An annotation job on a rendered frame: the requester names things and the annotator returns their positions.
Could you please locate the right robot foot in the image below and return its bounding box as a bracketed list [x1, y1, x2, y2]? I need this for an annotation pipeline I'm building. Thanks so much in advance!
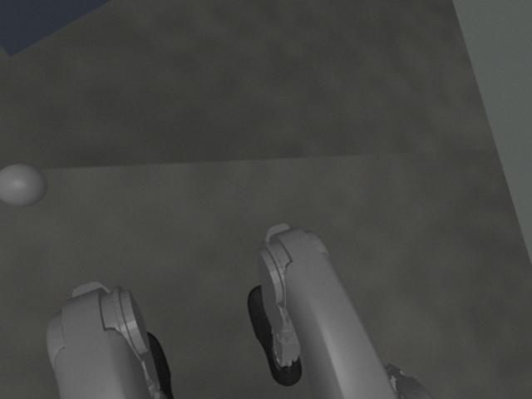
[248, 285, 302, 387]

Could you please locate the right robot hand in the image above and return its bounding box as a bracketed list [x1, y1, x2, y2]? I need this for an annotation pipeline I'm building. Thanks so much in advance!
[384, 364, 434, 399]

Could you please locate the left robot foot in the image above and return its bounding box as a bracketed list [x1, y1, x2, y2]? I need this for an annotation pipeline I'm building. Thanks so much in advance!
[147, 332, 174, 399]

